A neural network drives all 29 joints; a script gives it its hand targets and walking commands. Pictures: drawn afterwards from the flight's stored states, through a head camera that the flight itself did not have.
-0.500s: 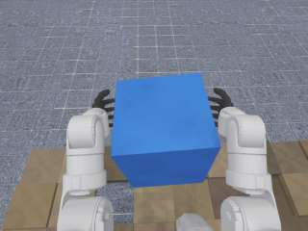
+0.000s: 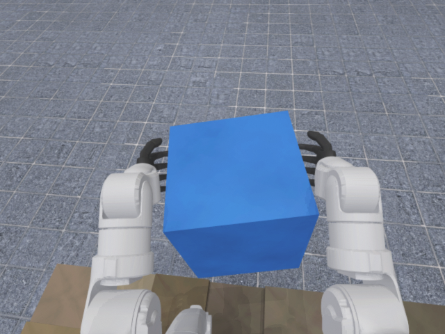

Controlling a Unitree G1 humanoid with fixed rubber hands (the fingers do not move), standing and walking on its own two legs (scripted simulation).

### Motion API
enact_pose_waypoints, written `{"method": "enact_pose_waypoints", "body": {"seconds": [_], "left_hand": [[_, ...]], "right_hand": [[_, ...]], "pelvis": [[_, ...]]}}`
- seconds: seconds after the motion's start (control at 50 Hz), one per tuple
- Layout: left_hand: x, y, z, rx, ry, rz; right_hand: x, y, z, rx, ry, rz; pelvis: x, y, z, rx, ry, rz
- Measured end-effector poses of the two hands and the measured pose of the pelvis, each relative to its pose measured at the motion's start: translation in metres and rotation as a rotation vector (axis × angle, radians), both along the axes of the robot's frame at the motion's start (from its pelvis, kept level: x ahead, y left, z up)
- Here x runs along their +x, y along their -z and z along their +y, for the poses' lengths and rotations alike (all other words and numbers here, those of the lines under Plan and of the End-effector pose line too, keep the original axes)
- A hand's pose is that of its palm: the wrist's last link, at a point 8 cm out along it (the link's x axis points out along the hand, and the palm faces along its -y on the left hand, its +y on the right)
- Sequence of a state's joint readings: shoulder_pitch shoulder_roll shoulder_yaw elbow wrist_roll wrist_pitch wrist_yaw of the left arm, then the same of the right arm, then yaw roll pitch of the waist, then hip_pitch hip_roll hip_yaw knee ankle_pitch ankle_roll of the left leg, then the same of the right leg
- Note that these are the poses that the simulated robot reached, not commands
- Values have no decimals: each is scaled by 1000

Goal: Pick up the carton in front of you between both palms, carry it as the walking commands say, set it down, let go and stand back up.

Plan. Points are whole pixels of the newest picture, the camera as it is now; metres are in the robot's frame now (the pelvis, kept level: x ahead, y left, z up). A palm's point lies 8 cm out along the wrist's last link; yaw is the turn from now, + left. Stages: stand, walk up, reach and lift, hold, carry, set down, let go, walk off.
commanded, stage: carry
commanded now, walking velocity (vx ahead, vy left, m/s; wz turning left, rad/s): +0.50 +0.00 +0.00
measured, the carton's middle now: (238, 202) +0.35 +0.01 +0.01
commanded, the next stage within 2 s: none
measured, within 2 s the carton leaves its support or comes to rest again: neither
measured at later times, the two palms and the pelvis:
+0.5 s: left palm (199, 64) +0.67 +0.11 +0.10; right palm (330, 67) +0.63 -0.19 +0.11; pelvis +0.28 +0.00 +0.00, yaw -2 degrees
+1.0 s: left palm (211, 4) +0.98 +0.10 +0.10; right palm out of the picture +0.99 -0.19 +0.10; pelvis +0.63 -0.06 -0.05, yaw -1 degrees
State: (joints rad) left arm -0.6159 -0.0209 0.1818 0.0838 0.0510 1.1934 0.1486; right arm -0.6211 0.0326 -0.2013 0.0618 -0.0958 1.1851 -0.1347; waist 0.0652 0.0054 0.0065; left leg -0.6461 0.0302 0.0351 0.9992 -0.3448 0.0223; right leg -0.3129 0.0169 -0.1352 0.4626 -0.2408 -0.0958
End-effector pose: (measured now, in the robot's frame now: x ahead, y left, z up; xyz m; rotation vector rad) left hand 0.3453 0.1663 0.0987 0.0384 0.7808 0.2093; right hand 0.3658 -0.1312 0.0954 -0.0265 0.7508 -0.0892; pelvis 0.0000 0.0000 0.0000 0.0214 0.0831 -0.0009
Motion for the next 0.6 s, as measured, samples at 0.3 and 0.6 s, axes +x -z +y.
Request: {"method": "enact_pose_waypoints", "body": {"seconds": [0.3,0.6], "left_hand": [[216,0,5,-20,116,3],[361,-6,-71,-12,108,-12]], "right_hand": [[181,-11,6,-66,95,-7],[328,-17,-71,12,162,-35]], "pelvis": [[194,13,29,3,53,8],[339,-3,-25,-60,26,18]]}}
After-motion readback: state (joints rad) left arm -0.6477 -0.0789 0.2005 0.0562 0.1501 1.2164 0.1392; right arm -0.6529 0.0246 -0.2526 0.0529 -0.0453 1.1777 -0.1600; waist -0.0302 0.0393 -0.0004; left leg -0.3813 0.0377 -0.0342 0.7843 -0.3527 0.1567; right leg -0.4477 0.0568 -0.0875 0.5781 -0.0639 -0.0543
